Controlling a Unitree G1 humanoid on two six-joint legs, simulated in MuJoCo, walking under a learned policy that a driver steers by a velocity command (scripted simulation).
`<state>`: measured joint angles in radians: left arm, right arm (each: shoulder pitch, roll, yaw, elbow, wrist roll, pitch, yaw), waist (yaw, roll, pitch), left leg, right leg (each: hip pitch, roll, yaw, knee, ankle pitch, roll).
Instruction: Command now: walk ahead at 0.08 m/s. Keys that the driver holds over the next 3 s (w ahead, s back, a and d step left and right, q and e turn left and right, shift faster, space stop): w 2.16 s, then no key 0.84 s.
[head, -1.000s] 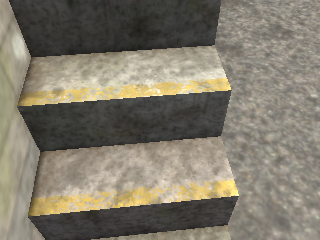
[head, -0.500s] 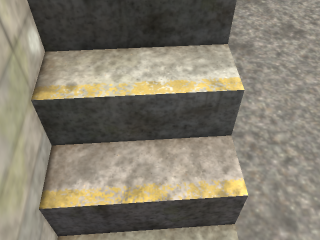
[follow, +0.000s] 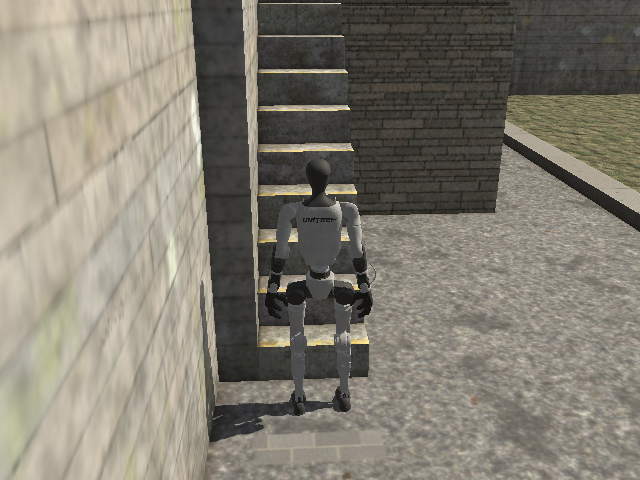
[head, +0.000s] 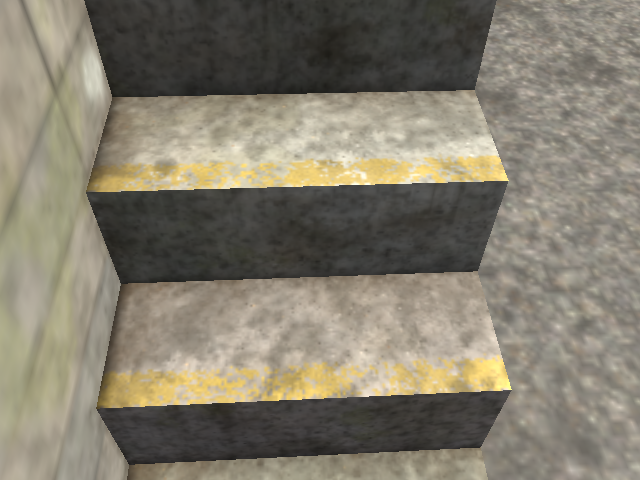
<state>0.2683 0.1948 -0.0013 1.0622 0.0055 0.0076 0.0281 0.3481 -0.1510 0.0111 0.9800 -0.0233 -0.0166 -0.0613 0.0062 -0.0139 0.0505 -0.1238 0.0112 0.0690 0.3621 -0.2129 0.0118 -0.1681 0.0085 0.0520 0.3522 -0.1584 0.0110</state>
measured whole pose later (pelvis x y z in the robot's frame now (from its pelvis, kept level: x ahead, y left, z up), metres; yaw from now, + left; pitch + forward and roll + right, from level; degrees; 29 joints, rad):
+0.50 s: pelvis +0.05 +0.00 +0.00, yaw +0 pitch +1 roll +0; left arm 0.24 0.18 -0.02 0.96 -0.01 -0.05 0.03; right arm 0.28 -0.17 0.01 0.92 -0.02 -0.06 -0.06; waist 0.00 -0.01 0.01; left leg -0.08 0.01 0.07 0.34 -0.27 0.01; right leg -0.15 0.00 0.05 0.39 -0.24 0.01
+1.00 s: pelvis +0.04 +0.00 +0.00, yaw +0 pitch +0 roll +0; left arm 0.13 0.20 -0.04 0.89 0.01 -0.04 0.02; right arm 0.20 -0.18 0.05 0.87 -0.02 -0.06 -0.05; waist -0.02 -0.02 0.02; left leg -0.05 0.01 0.07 0.27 -0.22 0.01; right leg -0.11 0.01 0.05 0.28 -0.18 0.01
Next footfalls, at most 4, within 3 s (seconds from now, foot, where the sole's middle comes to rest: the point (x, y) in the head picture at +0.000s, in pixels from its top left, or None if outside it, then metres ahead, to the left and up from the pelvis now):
none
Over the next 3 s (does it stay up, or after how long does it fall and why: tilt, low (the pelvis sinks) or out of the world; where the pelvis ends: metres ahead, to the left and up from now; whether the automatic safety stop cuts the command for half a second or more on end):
stays up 0.00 0.02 0.00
